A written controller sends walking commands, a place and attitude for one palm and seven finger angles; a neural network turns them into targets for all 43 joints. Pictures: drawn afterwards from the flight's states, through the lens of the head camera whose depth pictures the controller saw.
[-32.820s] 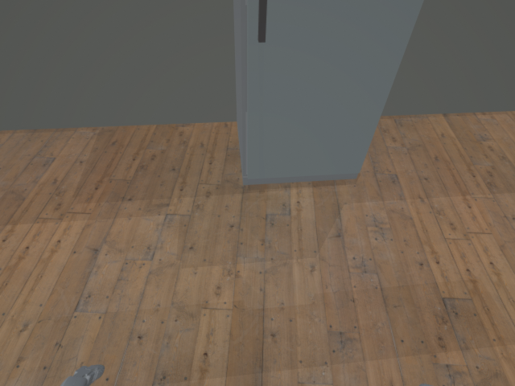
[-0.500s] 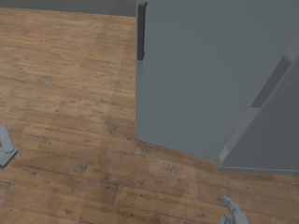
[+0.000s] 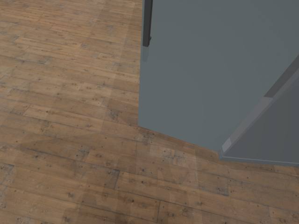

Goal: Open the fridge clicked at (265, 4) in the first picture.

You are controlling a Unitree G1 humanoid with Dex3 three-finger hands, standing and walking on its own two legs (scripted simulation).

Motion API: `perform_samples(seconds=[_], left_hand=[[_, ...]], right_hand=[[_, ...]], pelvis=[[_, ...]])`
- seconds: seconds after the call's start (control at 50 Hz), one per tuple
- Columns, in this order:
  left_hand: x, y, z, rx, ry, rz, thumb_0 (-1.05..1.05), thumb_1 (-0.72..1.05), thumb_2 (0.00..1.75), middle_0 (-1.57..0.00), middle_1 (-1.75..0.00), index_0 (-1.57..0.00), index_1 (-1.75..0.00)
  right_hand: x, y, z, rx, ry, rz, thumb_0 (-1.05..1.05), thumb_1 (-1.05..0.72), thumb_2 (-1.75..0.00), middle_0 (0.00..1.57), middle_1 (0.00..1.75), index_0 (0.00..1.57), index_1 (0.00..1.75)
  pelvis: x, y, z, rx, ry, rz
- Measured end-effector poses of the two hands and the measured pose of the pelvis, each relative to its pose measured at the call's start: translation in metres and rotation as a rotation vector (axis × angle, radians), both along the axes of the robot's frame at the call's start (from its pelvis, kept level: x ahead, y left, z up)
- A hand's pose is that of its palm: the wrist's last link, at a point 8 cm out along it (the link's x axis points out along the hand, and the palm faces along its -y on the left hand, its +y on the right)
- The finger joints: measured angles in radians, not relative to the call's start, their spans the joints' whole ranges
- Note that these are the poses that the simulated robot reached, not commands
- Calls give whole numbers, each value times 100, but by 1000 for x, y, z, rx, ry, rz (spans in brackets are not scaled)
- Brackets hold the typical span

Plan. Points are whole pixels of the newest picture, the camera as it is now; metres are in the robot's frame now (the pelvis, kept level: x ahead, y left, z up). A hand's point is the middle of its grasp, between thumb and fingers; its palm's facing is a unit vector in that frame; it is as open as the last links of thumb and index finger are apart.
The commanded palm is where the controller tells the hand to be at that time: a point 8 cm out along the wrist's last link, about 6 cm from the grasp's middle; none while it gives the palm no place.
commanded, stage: let the arm hang, fingers relaxed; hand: left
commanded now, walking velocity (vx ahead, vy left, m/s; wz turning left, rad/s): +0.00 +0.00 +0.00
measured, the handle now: (149, 15) +0.80 +0.05 +0.15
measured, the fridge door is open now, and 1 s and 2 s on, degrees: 74 74 74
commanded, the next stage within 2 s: look to check the result in 0.70 s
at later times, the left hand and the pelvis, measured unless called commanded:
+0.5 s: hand out of the picture +0.08 +0.24 -0.16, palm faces -0.06 -0.96 -0.28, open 7.4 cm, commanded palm none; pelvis +0.01 +0.02 +0.01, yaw -2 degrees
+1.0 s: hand out of the picture +0.08 +0.27 -0.15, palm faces -0.08 -0.94 -0.33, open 7.4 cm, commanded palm none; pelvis +0.02 +0.02 +0.01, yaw -2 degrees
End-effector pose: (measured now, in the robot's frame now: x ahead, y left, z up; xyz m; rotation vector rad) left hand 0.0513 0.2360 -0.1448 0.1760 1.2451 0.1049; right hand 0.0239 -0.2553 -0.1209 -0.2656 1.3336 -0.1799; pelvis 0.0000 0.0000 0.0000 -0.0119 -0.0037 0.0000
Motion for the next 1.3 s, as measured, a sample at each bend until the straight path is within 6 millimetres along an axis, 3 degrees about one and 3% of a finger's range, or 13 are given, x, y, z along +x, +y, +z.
perform_samples(seconds=[0.08, 0.16, 0.28, 0.42, 0.66, 0.86, 1.08, 1.3], left_hand=[[-22, 21, 6, 47, 97, 1, -2, 97, 89, -21, -30, -21, -30], [-29, 39, 15, 91, 139, 3, 0, 94, 90, -20, -30, -21, -30], [-16, 54, 24, 129, 115, -3, 1, 92, 90, -20, -30, -20, -30], [10, 53, 26, 119, 55, -25, 1, 91, 90, -20, -30, -20, -30], [30, 41, 19, 70, 25, -54, 1, 91, 90, -20, -30, -20, -30], [27, 58, 22, 103, 51, -53, 1, 91, 90, -20, -30, -21, -30], [39, 82, 34, 166, 40, -57, 1, 91, 90, -20, -30, -20, -30], [63, 82, 39, 175, -10, -72, 1, 91, 90, -20, -30, -20, -30]], right_hand=[[-12, 7, -4, 17, 39, -36, 1, -91, -89, 20, 30, 20, 30], [-11, 18, -10, 47, 36, -55, 1, -91, -89, 20, 30, 20, 30], [1, 32, -15, 83, 6, -56, 0, -91, -89, 20, 30, 20, 30], [12, 38, -16, 92, -23, -54, 0, -91, -89, 20, 30, 20, 30], [10, 24, -5, 38, -12, -70, 0, -91, -89, 20, 30, 20, 30], [11, 7, 1, -5, 0, -69, 0, -91, -89, 20, 30, 20, 30], [36, -10, 7, -33, -39, -41, 0, -91, -89, 20, 30, 20, 30], [63, -19, 13, -45, -89, -16, 0, -91, -89, 21, 30, 20, 30]], pelvis=[[4, 5, 4, -4, 1, -7], [7, 11, 6, -1, -6, -16], [9, 17, 8, 4, -16, -26], [10, 23, 10, 9, -16, -32], [13, 25, 11, 10, -17, -36], [14, 25, 12, 8, -17, -35], [18, 24, 13, 8, -13, -33], [26, 22, 14, 10, -12, -30]])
